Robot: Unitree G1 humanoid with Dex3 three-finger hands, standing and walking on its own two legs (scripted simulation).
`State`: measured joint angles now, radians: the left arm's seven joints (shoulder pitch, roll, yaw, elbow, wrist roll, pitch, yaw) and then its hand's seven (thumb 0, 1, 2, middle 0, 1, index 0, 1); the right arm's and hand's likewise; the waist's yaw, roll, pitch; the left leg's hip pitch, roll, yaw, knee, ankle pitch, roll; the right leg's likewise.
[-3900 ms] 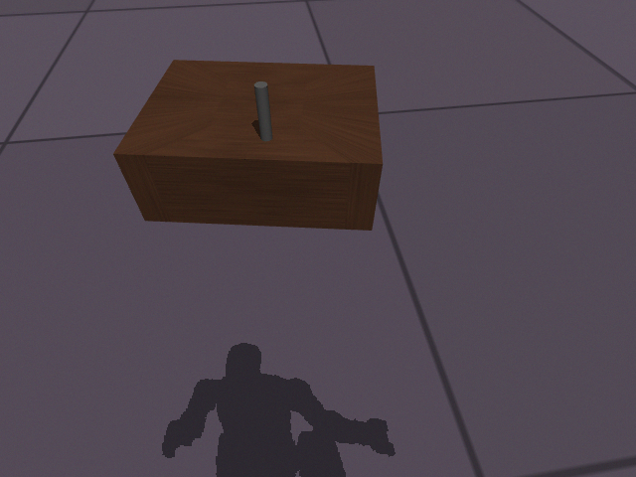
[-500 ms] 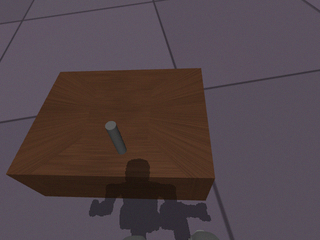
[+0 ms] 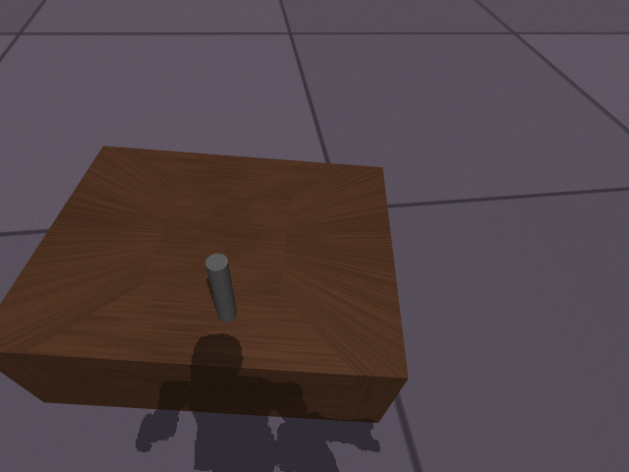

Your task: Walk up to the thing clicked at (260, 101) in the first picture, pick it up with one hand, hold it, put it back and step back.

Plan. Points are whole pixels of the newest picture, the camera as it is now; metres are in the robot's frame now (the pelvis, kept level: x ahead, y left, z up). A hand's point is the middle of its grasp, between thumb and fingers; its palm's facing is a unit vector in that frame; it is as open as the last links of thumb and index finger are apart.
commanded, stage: walk up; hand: left
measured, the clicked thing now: (222, 290) +0.54 +0.20 -0.30
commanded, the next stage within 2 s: stand in 1.22 s
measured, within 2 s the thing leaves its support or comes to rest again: neither
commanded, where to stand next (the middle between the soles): +0.09 -0.01 m, yaw -1 degrees
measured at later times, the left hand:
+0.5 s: hand out of the picture +0.10 +0.25 -0.14, palm faces +0.03 -0.94 -0.34, open 7.3 cm
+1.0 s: hand out of the picture +0.10 +0.25 -0.14, palm faces +0.00 -0.95 -0.32, open 7.3 cm
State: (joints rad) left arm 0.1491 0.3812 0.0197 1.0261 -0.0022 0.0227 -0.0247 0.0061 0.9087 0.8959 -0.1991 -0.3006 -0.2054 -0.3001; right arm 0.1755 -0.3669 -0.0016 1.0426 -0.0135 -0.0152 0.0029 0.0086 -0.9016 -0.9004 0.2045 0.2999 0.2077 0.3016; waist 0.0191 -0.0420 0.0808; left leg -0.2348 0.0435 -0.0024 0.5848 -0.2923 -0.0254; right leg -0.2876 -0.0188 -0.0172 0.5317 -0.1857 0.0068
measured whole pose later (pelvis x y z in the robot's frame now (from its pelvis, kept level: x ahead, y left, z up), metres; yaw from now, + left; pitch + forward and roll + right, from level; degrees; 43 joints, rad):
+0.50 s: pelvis +0.02 -0.01 +0.02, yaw +0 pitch -2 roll +0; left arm 0.08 0.34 0.02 1.13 0.00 0.00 -0.02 0.01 0.91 0.90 -0.20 -0.30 -0.20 -0.30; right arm 0.05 -0.36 0.00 1.12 0.00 -0.01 0.00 0.01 -0.90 -0.90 0.20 0.30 0.21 0.30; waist 0.03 0.02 0.06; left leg -0.12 0.04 0.00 0.36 -0.20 -0.03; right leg -0.19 -0.02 -0.02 0.36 -0.13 0.01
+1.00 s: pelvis +0.02 +0.00 +0.02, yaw +0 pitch -2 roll +0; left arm 0.09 0.34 0.03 1.14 0.01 0.01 -0.02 0.01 0.91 0.90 -0.20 -0.30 -0.21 -0.30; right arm 0.12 -0.36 0.00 1.15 -0.01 -0.01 0.00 0.01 -0.90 -0.90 0.20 0.30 0.21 0.30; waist 0.00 0.00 0.06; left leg -0.11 0.04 0.01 0.35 -0.19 -0.03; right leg -0.19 -0.02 -0.01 0.34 -0.11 0.01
